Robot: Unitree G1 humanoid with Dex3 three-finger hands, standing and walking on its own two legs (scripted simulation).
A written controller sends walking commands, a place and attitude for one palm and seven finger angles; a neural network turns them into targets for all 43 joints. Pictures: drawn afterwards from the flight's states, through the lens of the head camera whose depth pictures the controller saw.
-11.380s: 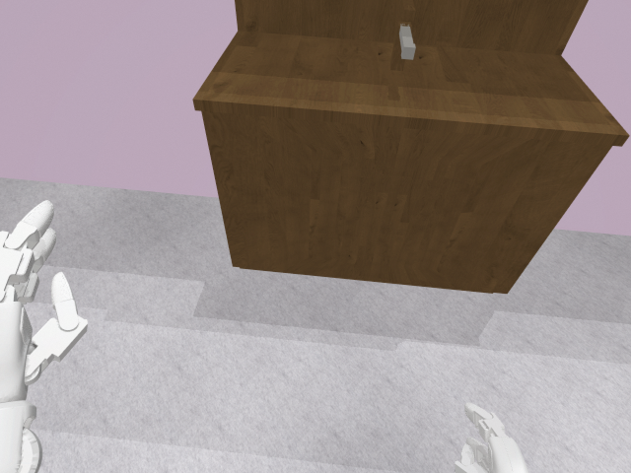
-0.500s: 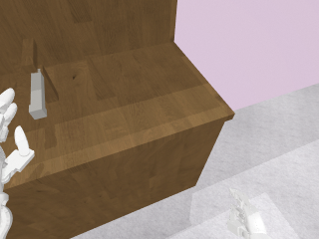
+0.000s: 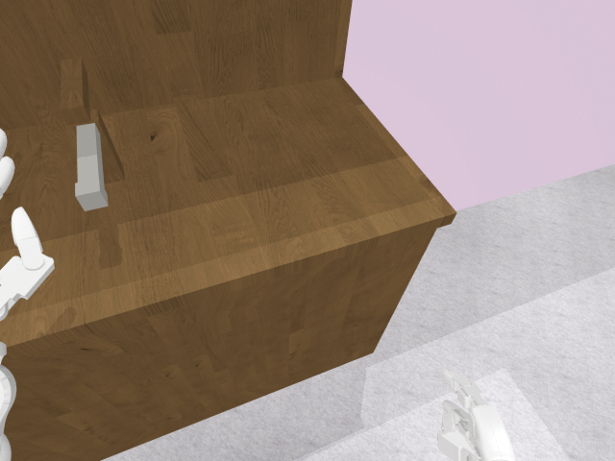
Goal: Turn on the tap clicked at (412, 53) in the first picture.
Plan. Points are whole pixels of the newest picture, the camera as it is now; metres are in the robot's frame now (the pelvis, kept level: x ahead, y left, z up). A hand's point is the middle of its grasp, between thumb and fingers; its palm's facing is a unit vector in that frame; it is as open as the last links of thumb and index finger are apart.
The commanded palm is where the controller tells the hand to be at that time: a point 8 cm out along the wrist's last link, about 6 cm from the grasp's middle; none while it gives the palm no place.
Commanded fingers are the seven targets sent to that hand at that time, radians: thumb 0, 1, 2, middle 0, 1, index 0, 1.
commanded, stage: come to a stop and stand still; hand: left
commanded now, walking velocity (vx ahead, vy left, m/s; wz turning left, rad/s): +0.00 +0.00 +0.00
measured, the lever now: (91, 194) +0.38 +0.32 +0.12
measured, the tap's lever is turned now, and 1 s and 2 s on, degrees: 0 0 0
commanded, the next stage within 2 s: look again from close up in 0.80 s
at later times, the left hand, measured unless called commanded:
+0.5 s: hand (66, 302) +0.22 +0.25 +0.16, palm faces +0.41 -0.86 -0.31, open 7.4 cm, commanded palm +0.15 +0.28 +0.18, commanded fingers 0.00 0.90 0.90 -0.20 -0.30 -0.20 -0.30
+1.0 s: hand (68, 291) +0.23 +0.25 +0.16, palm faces +0.41 -0.84 -0.35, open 7.4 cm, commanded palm +0.17 +0.28 +0.18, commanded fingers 0.00 0.90 0.90 -0.20 -0.30 -0.20 -0.30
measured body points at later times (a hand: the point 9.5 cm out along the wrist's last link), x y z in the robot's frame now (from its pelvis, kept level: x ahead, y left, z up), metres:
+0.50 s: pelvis +0.00 +0.00 +0.00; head +0.00 +0.02 +0.45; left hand +0.19 +0.29 +0.17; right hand +0.19 -0.21 -0.06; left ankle +0.02 +0.08 -0.74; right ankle +0.03 -0.13 -0.74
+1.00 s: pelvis +0.01 +0.00 +0.00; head +0.04 +0.02 +0.45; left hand +0.20 +0.29 +0.18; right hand +0.21 -0.21 -0.07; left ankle +0.02 +0.08 -0.74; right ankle +0.03 -0.13 -0.74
